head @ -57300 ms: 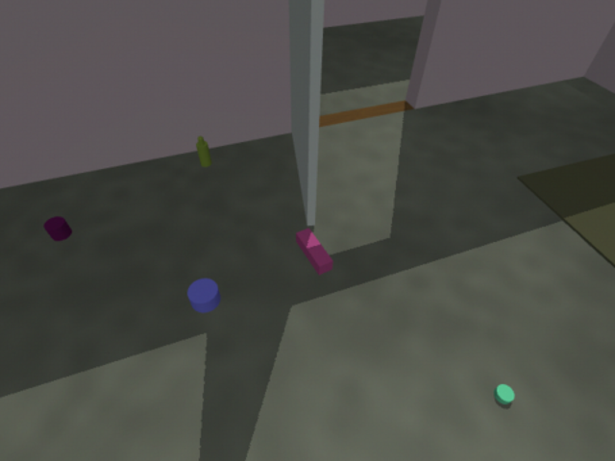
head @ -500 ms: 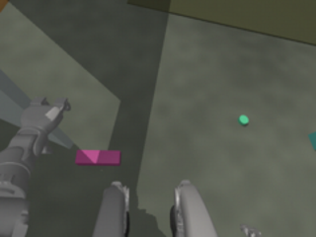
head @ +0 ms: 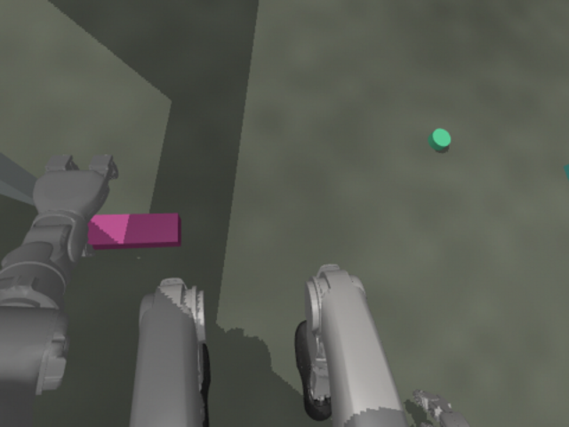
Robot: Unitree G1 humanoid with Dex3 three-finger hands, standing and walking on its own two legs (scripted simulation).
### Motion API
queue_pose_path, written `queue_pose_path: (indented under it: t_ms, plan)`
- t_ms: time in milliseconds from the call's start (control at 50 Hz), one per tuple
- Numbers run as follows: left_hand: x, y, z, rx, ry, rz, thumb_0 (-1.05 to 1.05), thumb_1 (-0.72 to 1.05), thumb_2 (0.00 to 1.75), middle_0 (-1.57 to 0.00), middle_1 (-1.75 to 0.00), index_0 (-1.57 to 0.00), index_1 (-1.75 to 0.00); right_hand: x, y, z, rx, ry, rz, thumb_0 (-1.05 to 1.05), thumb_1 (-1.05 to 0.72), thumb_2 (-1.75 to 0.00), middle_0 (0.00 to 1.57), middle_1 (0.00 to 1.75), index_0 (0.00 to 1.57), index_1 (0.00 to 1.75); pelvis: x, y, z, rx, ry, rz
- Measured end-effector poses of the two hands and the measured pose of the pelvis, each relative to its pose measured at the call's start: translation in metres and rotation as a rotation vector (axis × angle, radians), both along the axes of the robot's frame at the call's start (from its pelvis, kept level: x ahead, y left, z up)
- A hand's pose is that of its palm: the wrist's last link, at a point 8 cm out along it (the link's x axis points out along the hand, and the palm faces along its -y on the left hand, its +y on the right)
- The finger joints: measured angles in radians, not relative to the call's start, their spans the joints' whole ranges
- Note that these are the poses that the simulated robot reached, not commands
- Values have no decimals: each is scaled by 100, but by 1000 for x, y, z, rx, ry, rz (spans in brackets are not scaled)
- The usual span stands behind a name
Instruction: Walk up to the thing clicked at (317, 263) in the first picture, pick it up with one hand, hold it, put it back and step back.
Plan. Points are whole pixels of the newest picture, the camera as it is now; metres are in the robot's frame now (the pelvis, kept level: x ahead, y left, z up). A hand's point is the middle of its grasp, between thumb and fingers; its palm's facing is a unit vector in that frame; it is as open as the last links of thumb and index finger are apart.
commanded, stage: approach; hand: left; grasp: from above
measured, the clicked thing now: (130, 231) +0.45 +0.26 -0.40
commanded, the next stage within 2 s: rest palm in 0.56 s
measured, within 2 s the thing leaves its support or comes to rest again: neither
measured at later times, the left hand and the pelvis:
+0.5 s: hand (127, 222) +0.46 +0.25 -0.33, palm faces -0.41 -0.04 -0.91, open 13.6 cm; pelvis +0.01 +0.00 -0.12, yaw -4 degrees
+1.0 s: hand (122, 241) +0.41 +0.25 -0.30, palm faces -0.52 -0.07 -0.85, open 13.9 cm; pelvis +0.00 +0.00 -0.11, yaw -3 degrees
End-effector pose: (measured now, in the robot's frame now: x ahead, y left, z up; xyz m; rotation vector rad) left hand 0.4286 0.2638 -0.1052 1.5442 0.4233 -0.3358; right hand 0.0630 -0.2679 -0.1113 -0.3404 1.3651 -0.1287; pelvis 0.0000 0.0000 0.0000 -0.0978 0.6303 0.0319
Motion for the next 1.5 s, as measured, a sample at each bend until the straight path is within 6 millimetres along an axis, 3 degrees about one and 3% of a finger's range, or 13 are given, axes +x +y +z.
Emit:
queue_pose_path:
  t_ms: [160, 320, 460, 540, 640, 720, 860, 980, 1140, 1320, 1400, 1500]
  plan:
    - [5, -12, -66, -52, 52, -78, 0, -42, 92, -16, -102, -18, -101, -13, -3, -41, -3, 37, 43, 0, -92, -89, 20, 30, 20, 30, -3, -4, -51, -8, -19, -8]
    - [10, -17, -133, -97, 28, -92, 0, -44, 94, -13, -104, -15, -103, -21, -11, -68, -36, 93, 114, 0, -91, -89, 20, 30, 20, 30, -1, -5, -95, -25, -58, -23]
    - [25, -14, -167, -65, -36, -53, 0, -44, 94, -12, -104, -14, -103, -31, -14, -84, -44, 163, 146, 0, -91, -89, 20, 30, 20, 30, 6, -5, -120, -41, -80, -39]
    - [40, -5, -171, -49, -76, 8, 0, -44, 94, -11, -105, -13, -103, -33, -12, -90, -31, 168, 140, 0, -91, -89, 20, 30, 20, 30, 10, -4, -128, -52, -85, -48]
    - [48, 14, -162, -12, -87, 80, 0, -45, 94, -9, -106, -12, -103, -35, -6, -97, 2, 164, 90, 0, -91, -89, 20, 30, 20, 30, 15, -2, -129, -58, -70, -48]
    - [39, 18, -145, 0, -50, 51, 0, -46, 94, -8, -106, -11, -104, -30, -1, -100, 43, 159, 44, 0, -91, -89, 20, 30, 20, 30, 17, 0, -121, -52, -49, -38]
    - [8, 3, -127, -57, 56, -25, 0, -48, 95, -8, -104, -10, -103, -7, -3, -87, 52, 101, 67, 0, -91, -89, 20, 30, 20, 30, 9, -1, -100, -41, -50, -27]
    - [-5, -8, -140, -122, 70, -84, 0, -49, 96, -9, -103, -10, -103, 2, -18, -74, -36, 46, 147, 0, -91, -90, 20, 30, 20, 30, -1, -4, -105, -41, -99, -34]
    - [-6, -19, -167, -75, -15, -157, 0, -47, 95, -9, -103, -10, -103, -9, -30, -71, -118, 76, 198, 0, -91, -90, 20, 30, 20, 30, -2, -3, -122, -50, -134, -45]
    - [13, -29, -187, -40, -51, -46, 0, -48, 96, -8, -101, -9, -100, -25, -11, -85, -10, 141, 223, 0, -91, -90, 20, 30, 20, 30, 6, 1, -128, -68, -106, -55]
    - [28, -19, -189, -47, -47, 44, 0, -48, 96, -8, -101, -9, -100, -26, -1, -93, 36, 135, 215, 0, -91, -90, 20, 30, 20, 30, 9, 1, -131, -73, -105, -57]
    - [29, -4, -194, -46, 28, 87, 0, -48, 96, -8, -101, -8, -101, -29, 9, -103, 83, 141, 210, 0, -91, -90, 20, 30, 20, 30, 12, 0, -135, -77, -112, -56]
